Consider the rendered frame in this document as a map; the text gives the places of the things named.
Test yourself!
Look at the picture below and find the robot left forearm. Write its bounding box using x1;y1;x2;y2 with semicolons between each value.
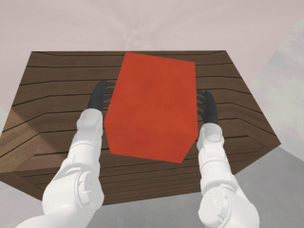
42;108;104;213

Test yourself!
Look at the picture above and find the robot left hand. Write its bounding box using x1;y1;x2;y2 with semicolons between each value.
86;79;115;111

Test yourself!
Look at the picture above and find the pedestal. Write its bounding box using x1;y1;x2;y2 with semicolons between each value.
0;50;281;206

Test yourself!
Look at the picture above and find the robot right hand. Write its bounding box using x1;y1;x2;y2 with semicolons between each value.
196;90;219;124

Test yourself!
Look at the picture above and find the robot right forearm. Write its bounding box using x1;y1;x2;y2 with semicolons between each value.
197;123;250;202

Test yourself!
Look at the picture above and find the left robot upper arm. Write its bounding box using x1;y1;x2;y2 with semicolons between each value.
15;170;105;228

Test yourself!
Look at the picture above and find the carton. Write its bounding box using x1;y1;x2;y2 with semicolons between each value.
104;52;199;163

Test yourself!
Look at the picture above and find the right robot upper arm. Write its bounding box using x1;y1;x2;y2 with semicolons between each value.
198;186;259;228

